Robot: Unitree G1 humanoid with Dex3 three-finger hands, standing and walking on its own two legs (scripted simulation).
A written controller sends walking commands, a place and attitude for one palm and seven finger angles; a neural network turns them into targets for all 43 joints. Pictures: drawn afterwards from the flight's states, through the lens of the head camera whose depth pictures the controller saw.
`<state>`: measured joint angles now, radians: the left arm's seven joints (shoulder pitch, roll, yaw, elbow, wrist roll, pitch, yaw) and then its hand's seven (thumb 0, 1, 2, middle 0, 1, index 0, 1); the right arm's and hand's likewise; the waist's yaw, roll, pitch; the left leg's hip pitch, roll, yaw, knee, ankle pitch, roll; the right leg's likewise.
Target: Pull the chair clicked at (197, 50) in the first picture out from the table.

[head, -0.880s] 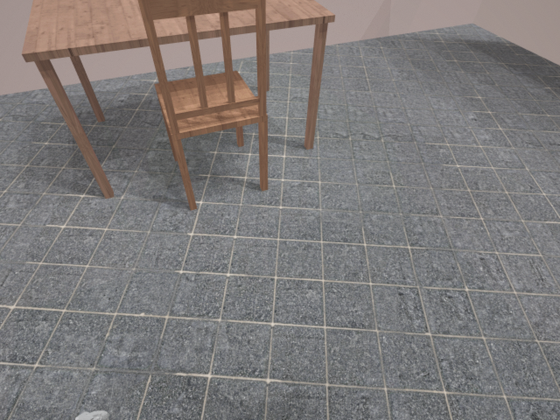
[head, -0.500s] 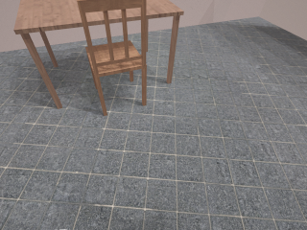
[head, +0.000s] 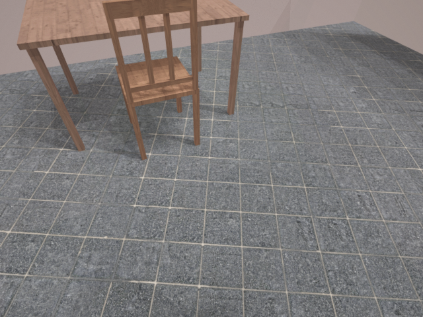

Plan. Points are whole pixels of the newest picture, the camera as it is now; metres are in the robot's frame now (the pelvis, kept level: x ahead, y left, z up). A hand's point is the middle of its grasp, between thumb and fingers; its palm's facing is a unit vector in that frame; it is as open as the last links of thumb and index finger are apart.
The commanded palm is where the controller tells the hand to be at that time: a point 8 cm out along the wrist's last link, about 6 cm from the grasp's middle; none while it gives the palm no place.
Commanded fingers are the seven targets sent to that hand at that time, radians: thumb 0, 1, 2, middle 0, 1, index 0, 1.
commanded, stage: look at it before walking up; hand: left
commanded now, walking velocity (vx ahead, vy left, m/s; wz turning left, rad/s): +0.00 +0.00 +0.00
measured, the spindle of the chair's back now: (147, 52) +1.22 +0.37 -0.08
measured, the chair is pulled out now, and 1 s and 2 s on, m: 0.00 0.00 0.00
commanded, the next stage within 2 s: walk to a spot facing it in 0.56 s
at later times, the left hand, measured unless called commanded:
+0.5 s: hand out of the picture +0.07 +0.24 -0.16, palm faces -0.02 -0.95 -0.32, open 7.4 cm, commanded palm none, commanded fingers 0.00 0.90 0.90 -0.20 -0.30 -0.20 -0.30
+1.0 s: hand out of the picture +0.04 +0.18 -0.19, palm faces -0.06 -0.98 -0.18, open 7.4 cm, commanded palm none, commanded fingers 0.00 0.90 0.90 -0.20 -0.30 -0.20 -0.30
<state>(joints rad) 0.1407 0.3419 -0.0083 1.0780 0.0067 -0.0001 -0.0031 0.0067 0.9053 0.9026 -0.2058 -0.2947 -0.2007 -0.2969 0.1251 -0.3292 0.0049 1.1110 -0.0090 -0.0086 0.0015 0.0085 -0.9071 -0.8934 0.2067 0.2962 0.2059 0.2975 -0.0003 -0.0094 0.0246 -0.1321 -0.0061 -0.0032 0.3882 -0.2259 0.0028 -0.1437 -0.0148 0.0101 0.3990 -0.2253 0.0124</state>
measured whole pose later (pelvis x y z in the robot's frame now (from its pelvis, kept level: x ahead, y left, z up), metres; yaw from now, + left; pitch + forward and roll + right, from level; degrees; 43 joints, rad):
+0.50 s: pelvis +0.00 +0.00 +0.00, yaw +0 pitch -2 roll +0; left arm 0.15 0.34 -0.01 1.09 0.01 0.00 0.00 0.01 0.90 0.90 -0.21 -0.29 -0.20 -0.30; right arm 0.12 -0.33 0.01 1.11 -0.01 -0.01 0.00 0.01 -0.91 -0.89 0.21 0.30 0.21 0.30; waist 0.00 -0.01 0.03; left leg -0.13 0.00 -0.01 0.37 -0.22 0.00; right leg -0.14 -0.01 0.01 0.38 -0.21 0.01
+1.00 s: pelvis +0.06 -0.01 -0.02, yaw -6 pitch +0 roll +0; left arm 0.37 0.21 0.02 1.09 0.02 0.01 -0.03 0.01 0.91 0.90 -0.20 -0.29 -0.20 -0.30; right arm 0.32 -0.20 -0.01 1.11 -0.02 -0.03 0.00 0.01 -0.91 -0.89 0.20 0.30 0.20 0.30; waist 0.01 -0.03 -0.01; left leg -0.14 0.03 0.08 0.58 -0.43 0.00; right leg -0.24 0.01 0.03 0.68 -0.42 -0.03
